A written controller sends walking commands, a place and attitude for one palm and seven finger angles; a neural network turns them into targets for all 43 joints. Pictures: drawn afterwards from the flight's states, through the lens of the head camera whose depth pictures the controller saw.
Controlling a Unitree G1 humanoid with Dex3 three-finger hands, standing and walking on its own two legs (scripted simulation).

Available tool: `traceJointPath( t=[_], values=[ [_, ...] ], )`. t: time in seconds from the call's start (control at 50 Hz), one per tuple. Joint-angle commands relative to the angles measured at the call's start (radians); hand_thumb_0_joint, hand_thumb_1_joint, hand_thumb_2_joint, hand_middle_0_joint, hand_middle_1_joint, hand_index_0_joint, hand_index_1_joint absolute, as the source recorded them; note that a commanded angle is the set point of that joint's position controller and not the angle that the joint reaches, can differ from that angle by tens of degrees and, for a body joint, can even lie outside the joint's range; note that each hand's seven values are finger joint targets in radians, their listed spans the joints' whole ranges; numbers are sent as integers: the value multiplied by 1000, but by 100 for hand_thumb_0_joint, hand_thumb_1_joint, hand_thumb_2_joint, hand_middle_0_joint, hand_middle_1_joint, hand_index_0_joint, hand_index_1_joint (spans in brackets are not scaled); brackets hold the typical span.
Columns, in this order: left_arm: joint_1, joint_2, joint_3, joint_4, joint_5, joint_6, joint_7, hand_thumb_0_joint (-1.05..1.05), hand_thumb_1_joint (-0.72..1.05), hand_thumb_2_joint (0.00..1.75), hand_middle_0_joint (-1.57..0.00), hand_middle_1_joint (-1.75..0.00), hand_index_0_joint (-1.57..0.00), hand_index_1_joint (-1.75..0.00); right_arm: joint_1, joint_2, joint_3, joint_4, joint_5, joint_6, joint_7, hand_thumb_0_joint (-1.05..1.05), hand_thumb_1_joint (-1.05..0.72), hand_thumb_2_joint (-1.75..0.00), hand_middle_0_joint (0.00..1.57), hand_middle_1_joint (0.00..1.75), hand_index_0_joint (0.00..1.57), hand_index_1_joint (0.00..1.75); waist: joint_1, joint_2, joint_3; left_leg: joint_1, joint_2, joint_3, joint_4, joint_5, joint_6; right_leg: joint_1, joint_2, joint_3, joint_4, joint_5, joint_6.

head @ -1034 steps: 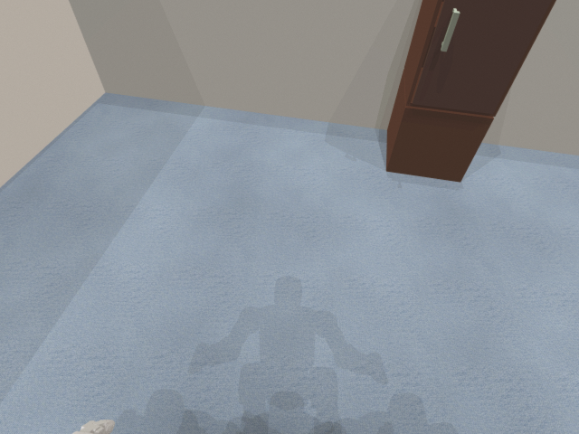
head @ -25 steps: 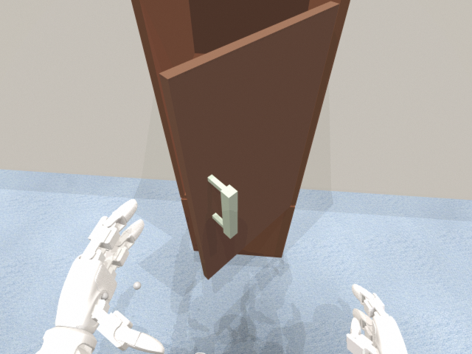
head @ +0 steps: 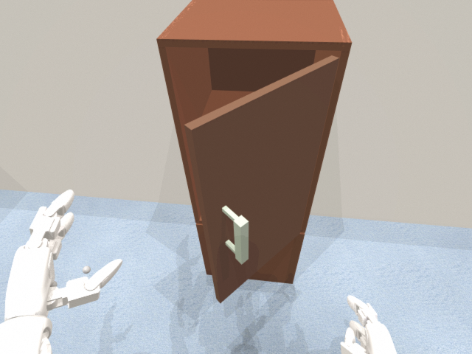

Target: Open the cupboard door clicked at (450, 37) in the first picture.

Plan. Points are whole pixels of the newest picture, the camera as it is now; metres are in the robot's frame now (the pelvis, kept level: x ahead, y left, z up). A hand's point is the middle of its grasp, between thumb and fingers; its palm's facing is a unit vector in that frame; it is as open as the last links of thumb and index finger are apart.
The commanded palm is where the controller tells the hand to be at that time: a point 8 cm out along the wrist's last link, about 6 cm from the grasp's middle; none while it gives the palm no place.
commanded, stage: draw the hand back to the body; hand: left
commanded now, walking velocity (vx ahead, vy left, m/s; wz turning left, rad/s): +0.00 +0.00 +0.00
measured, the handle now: (234, 235) +0.35 +0.05 -0.01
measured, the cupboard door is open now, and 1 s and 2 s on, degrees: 49 49 49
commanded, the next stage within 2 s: step back with the hand held close in 0.60 s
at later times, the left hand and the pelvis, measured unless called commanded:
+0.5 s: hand (58, 250) +0.20 +0.25 +0.16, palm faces +0.45 -0.81 -0.39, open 7.5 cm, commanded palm +0.15 +0.29 +0.18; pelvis +0.00 +0.00 +0.01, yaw -1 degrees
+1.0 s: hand (47, 260) +0.18 +0.26 +0.17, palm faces +0.36 -0.79 -0.49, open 7.4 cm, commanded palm +0.12 +0.30 +0.18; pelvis -0.03 +0.00 +0.01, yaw -1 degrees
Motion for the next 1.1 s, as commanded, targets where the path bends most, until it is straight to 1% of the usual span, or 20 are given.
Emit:
traceJointPath(
  t=[0.0, 0.14, 0.2, 0.22, 0.26, 0.4, 0.6, 0.68, 0.7, 0.72, 0.74, 0.76, 0.78, 0.8, 0.84, 0.88, 0.9, 0.98, 1.0, 1.08],
  values=[
    [-89, 173, 162, -210, 5, -80, 14, 0, 55, 75, -19, -30, -19, -30, -143, -101, -50, -139, -3, -65, -4, 0, -90, -90, 20, 30, 20, 30, 16, -11, -40, 6, 11, 1, -165, 287, -2, 106, 27, -14, -118, 204, -35],
    [-146, 196, 238, -205, -5, -96, 13, 0, 80, 86, -20, -30, -20, -30, -159, -102, -60, -110, -6, -62, 3, 0, -90, -90, 20, 30, 20, 30, 18, 3, -15, 50, 13, 10, -208, 309, -4, 134, 31, -8, -162, 227, -32],
    [-162, 232, 290, -206, -7, -103, 16, 0, 90, 90, -20, -30, -20, -30, -166, -104, -67, -98, -8, -63, 3, 0, -90, -90, 20, 30, 20, 30, 26, 25, -35, 73, 10, 16, -212, 331, -4, 154, 32, -3, -176, 249, -34],
    [-137, 183, 250, -164, -10, -99, 10, 0, 90, 90, -20, -30, -20, -30, -166, -100, -65, -95, -9, -61, 5, 0, -90, -90, 20, 30, 20, 30, 19, -1, 6, 66, 12, 17, -218, 324, -3, 138, 31, -7, -179, 243, -30],
    [-144, 164, 228, -155, -13, -96, 2, 0, 90, 90, -20, -30, -20, -30, -166, -108, -71, -96, -7, -56, 11, 0, -90, -90, 20, 30, 20, 30, 16, -31, 8, 69, 14, 17, -229, 305, 1, 137, 33, -7, -189, 226, -26],
    [-153, 221, 270, -203, -4, -102, 7, 0, 90, 90, -20, -30, -20, -30, -178, -110, -77, -91, -14, -55, 10, 0, -90, -90, 20, 30, 20, 30, 29, 16, -54, 101, 5, 24, -229, 343, 3, 183, 32, 3, -199, 271, -31],
    [-140, 199, 261, -176, -6, -100, 4, 0, 90, 90, -20, -30, -20, -30, -184, -103, -82, -78, -13, -61, 10, 0, -90, -90, 20, 30, 20, 30, 25, 2, -9, 107, 6, 32, -238, 337, 2, 162, 37, 3, -224, 270, -27],
    [-153, 195, 253, -196, -6, -108, 3, 0, 90, 90, -20, -30, -20, -30, -180, -102, -83, -77, -14, -60, 14, 0, -90, -90, 20, 30, 20, 30, 23, -5, -32, 112, 6, 27, -246, 333, 1, 174, 37, 2, -220, 260, -26],
    [-210, 226, 270, -236, -7, -112, 5, 0, 90, 90, -20, -30, -20, -30, -193, -106, -81, -79, -13, -64, 11, 0, -90, -90, 20, 30, 20, 30, 24, 13, -36, 121, 3, 27, -243, 327, 4, 172, 36, 7, -227, 261, -27],
    [-259, 324, 378, -255, -1, -146, 11, 0, 90, 90, -20, -30, -20, -30, -178, -132, -80, -112, -5, -36, 11, 0, -90, -90, 20, 30, 20, 30, -27, -42, 51, 29, 21, 14, -208, 267, 17, 75, -2, 71, -269, 312, -22],
    [-148, 257, 335, -159, -2, -145, 0, 0, 90, 90, -20, -30, -20, -30, -178, -123, -84, -96, -10, -15, 12, 0, -90, -90, 20, 30, 20, 30, -29, -78, 34, 32, 16, 2, -195, 262, 19, 71, -17, 69, -272, 325, -26],
    [-99, 227, 308, -156, -1, -147, -7, 0, 90, 90, -20, -30, -20, -30, -178, -128, -89, -106, -11, 0, 16, 0, -90, -90, 20, 30, 20, 30, -31, -87, 15, 36, 17, 9, -188, 265, 16, 68, -20, 73, -270, 332, -25],
    [-83, 218, 294, -179, -1, -152, -9, 0, 90, 90, -20, -30, -20, -30, -180, -132, -91, -113, -11, 10, 19, 0, -90, -90, 20, 30, 20, 30, -34, -61, -5, 36, 18, 11, -186, 284, 14, 68, -23, 69, -261, 344, -25],
    [-77, 224, 300, -205, -1, -161, -7, 0, 90, 90, -20, -30, -20, -30, -183, -136, -93, -117, -12, 16, 16, 0, -90, -90, 20, 30, 20, 30, -32, -4, -32, 32, 19, 10, -190, 334, 11, 92, -25, 53, -239, 385, -27],
    [-21, 223, 302, -214, -4, -162, -3, 0, 90, 90, -20, -30, -20, -30, -173, -136, -99, -132, -10, 33, 15, 0, -90, -90, 20, 30, 20, 30, -33, -2, -98, 43, 29, 11, -187, 423, 6, 123, -17, 39, -198, 442, -21],
    [7, 247, 326, -233, -6, -162, 3, 0, 90, 90, -20, -30, -20, -30, -172, -133, -105, -145, -7, 49, 13, 0, -90, -90, 20, 30, 20, 30, -32, -25, -140, 45, 34, 13, -183, 470, 3, 138, -12, 32, -175, 480, -15],
    [17, 256, 334, -245, -8, -161, 6, 0, 90, 90, -20, -30, -20, -30, -179, -135, -106, -149, -6, 55, 11, 0, -90, -90, 20, 30, 20, 30, -29, -11, -150, 32, 35, 4, -182, 491, 1, 152, -13, 29, -163, 496, -18],
    [28, 268, 345, -256, -10, -162, 16, 0, 90, 90, -20, -30, -20, -30, -174, -131, -114, -166, 4, 72, 8, 0, -90, -90, 20, 30, 20, 30, -33, -47, -128, -18, 43, 3, -192, 415, 4, 124, -7, 35, -156, 432, -8],
    [19, 281, 356, -263, -9, -164, 18, 0, 90, 90, -20, -30, -20, -30, -184, -134, -114, -166, 3, 72, 5, 0, -90, -90, 20, 30, 20, 30, -30, -18, -114, -34, 42, -1, -199, 390, 8, 116, -6, 38, -157, 409, -8],
    [18, 269, 344, -277, -1, -177, 26, 0, 90, 90, -20, -30, -20, -30, -167, -139, -115, -175, 6, 66, 4, 0, -90, -90, 20, 30, 20, 30, -34, -3, -87, -131, 55, -14, -232, 236, 22, 127, 9, 42, -131, 297, 0]
  ],
)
